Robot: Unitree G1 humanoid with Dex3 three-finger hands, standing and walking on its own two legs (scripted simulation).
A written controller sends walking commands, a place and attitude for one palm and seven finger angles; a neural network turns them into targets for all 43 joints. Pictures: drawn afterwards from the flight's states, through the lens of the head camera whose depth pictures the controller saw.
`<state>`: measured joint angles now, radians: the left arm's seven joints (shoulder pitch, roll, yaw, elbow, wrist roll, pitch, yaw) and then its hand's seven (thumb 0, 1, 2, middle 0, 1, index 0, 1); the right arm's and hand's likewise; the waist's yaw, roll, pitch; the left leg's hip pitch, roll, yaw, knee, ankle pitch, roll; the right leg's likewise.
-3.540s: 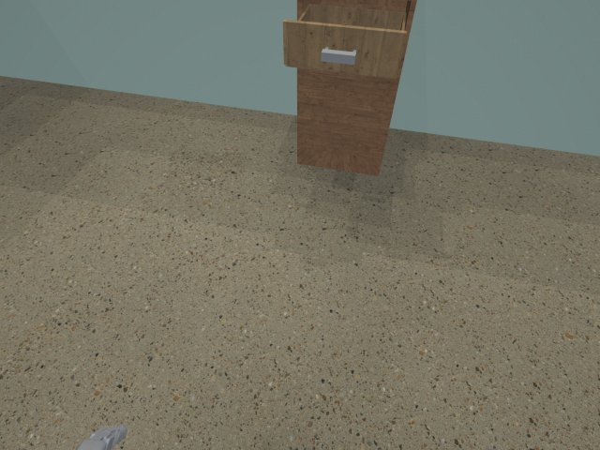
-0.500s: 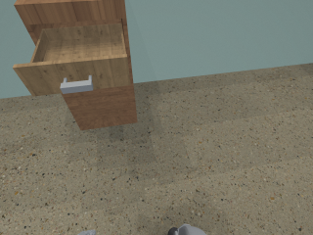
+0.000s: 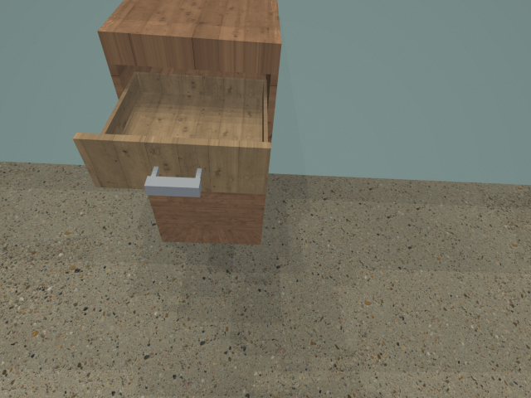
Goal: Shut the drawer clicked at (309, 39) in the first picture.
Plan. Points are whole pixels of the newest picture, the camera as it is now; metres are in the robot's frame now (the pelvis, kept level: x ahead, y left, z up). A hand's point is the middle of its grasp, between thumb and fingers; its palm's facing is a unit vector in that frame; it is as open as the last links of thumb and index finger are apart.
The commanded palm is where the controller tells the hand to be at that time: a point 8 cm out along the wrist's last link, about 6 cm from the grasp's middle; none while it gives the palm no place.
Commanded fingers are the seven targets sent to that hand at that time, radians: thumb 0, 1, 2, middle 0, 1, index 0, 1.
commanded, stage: take the last steps up to it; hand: left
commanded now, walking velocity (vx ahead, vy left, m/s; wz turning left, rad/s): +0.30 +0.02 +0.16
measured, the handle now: (175, 179) +0.52 +0.23 -0.02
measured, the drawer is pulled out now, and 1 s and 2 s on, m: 0.30 0.30 0.30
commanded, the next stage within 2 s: come to a stop and stand still in 0.88 s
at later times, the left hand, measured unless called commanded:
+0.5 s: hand out of the picture -0.03 +0.12 -0.15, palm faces +0.21 -0.96 -0.16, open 7.4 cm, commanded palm none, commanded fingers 0.00 0.90 0.90 -0.20 -0.30 -0.20 -0.30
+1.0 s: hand (166, 310) +0.29 +0.21 -0.15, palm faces +0.10 -0.96 -0.25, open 7.3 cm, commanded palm none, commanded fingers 0.00 0.90 0.90 -0.20 -0.30 -0.20 -0.30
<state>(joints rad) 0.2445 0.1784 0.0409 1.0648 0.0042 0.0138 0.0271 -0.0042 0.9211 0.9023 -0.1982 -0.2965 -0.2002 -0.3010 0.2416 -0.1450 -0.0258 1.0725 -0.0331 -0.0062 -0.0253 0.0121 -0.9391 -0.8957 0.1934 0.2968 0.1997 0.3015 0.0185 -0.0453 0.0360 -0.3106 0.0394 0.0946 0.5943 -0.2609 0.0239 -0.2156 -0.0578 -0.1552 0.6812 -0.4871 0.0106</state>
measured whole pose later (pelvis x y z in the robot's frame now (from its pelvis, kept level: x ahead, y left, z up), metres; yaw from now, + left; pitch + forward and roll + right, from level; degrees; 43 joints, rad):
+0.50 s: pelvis +0.08 -0.01 +0.02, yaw +6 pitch +0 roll +1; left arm 0.47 0.10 0.02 1.14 0.03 -0.06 0.01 0.00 0.90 0.90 -0.20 -0.30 -0.20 -0.30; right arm 0.20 -0.17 -0.07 1.06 -0.02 0.01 0.03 0.01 -0.91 -0.90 0.19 0.30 0.20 0.30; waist 0.05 0.00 0.04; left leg -0.48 0.09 0.09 0.80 -0.25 0.00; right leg -0.02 -0.06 -0.17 0.34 -0.31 0.00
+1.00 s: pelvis +0.22 +0.01 +0.00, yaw +4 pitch -1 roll +3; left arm 0.17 0.19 0.05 0.99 0.03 -0.03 0.00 0.00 0.92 0.90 -0.19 -0.30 -0.20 -0.30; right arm 0.31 -0.15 -0.05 1.11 -0.03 -0.02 -0.01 0.00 -0.92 -0.90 0.20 0.30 0.20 0.30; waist -0.01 -0.01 0.04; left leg -0.13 0.03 0.18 0.49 -0.33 -0.01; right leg -0.34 -0.09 -0.10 0.60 -0.25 0.01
